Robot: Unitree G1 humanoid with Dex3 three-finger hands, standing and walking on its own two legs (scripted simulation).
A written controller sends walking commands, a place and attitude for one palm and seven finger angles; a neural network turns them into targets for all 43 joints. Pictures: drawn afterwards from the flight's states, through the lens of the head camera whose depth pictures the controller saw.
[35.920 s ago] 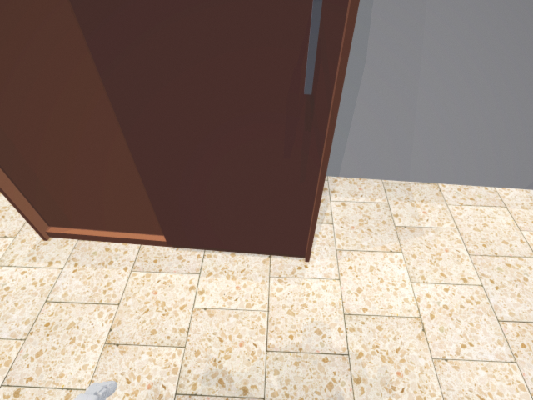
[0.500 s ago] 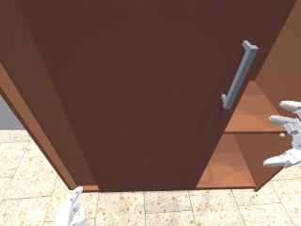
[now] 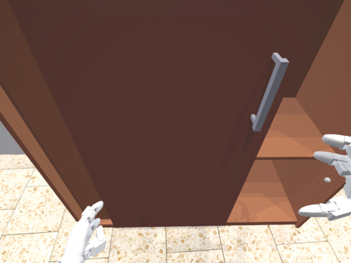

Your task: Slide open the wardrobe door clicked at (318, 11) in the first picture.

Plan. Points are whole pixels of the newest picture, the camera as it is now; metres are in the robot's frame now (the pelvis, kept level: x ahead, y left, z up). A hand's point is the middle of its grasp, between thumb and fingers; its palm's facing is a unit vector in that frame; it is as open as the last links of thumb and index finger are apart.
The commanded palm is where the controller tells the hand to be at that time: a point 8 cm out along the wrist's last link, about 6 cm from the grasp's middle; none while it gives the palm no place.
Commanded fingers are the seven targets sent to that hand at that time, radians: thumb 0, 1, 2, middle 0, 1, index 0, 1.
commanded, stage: draw the hand back to the body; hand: right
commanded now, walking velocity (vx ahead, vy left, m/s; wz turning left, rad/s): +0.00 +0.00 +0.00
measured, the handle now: (265, 95) +0.46 -0.22 +0.18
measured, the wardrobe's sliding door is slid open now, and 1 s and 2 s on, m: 0.42 0.42 0.42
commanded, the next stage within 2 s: step back with the hand held close in 0.98 s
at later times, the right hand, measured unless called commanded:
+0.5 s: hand (321, 177) +0.23 -0.26 +0.16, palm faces +0.42 +0.84 -0.35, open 9.8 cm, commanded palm +0.18 -0.29 +0.18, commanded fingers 0.00 -0.75 -0.83 0.20 0.38 0.20 0.38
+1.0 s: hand (306, 180) +0.23 -0.23 +0.16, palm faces +0.42 +0.83 -0.38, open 7.4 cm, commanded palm +0.18 -0.26 +0.18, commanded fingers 0.00 -0.90 -0.90 0.20 0.30 0.20 0.30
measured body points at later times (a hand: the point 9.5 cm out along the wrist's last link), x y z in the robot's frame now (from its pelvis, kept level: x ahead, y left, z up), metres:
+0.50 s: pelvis +0.03 +0.00 +0.01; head +0.01 +0.02 +0.46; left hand +0.21 +0.23 -0.07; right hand +0.21 -0.30 +0.18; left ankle -0.03 +0.12 -0.73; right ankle +0.07 -0.10 -0.73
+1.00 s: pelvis +0.04 +0.03 +0.01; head +0.02 +0.05 +0.46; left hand +0.23 +0.25 -0.07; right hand +0.20 -0.27 +0.18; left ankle -0.03 +0.12 -0.73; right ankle +0.07 -0.10 -0.73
